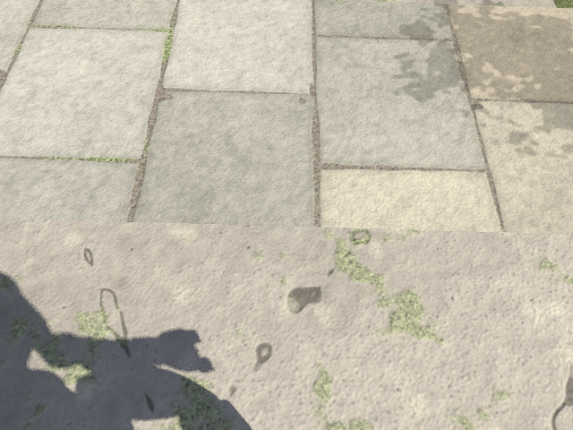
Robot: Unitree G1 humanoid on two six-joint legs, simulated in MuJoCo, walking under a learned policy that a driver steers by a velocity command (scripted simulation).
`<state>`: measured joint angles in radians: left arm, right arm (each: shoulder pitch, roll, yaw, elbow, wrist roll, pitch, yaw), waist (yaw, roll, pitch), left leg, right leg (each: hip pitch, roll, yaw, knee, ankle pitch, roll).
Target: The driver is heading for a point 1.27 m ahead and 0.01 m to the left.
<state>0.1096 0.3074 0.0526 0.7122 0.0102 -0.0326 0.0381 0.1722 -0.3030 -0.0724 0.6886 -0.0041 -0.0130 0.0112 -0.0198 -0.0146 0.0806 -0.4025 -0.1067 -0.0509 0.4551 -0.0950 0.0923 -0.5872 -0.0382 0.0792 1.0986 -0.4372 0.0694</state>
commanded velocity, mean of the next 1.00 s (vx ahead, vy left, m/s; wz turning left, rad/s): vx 0.03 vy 0.00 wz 0.28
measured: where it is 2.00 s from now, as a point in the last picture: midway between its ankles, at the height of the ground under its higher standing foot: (270, 394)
